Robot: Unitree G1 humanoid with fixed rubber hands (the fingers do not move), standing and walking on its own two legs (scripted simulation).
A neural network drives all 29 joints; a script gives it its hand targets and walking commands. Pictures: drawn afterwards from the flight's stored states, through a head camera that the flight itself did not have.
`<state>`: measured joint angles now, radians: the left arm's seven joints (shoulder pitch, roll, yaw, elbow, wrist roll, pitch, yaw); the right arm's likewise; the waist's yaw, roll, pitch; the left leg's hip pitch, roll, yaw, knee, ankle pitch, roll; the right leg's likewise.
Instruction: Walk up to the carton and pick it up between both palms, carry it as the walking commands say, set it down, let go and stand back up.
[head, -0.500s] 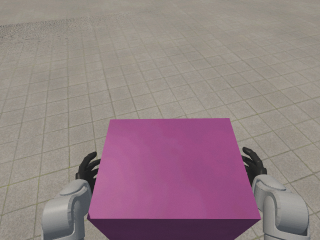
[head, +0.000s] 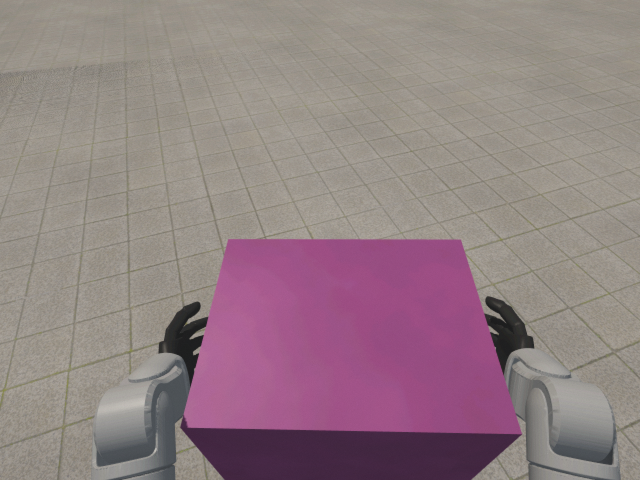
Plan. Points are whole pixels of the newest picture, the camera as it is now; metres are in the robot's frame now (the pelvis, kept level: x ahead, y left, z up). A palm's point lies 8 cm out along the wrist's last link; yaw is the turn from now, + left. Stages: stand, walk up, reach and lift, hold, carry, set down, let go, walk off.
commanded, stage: carry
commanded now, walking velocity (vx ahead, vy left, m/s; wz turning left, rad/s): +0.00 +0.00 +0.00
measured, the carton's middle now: (342, 372) +0.27 -0.01 +0.00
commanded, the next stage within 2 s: hold in 0.76 s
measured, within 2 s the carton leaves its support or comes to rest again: neither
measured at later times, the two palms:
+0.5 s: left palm (170, 379) +0.24 +0.20 +0.05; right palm (498, 374) +0.24 -0.19 +0.05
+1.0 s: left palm (195, 334) +0.30 +0.18 +0.04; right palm (495, 345) +0.28 -0.20 +0.04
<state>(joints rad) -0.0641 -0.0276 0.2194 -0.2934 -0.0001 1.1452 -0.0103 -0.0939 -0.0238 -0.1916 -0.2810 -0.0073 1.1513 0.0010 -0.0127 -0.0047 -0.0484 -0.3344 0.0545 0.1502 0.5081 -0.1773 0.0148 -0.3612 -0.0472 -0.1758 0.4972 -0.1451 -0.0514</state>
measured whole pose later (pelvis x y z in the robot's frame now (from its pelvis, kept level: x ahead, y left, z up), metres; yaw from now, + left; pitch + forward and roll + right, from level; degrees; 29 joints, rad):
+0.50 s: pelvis -0.01 +0.01 +0.00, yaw +0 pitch +2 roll +1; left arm -0.06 -0.01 0.20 -0.16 0.02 0.96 -0.05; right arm -0.07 -0.01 -0.19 -0.18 -0.05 0.97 0.03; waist 0.00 0.01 -0.06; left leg -0.38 0.04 0.15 0.51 -0.16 0.03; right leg -0.41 -0.07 -0.17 0.51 -0.13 -0.04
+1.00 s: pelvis +0.00 +0.01 +0.00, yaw -1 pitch -4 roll +0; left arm -0.26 0.04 0.21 0.29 0.12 0.68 -0.09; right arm -0.25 -0.02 -0.20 0.23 -0.13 0.71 0.03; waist -0.04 0.01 -0.01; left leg -0.28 -0.06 -0.04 0.56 -0.25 0.06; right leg -0.28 0.07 0.02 0.50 -0.17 -0.03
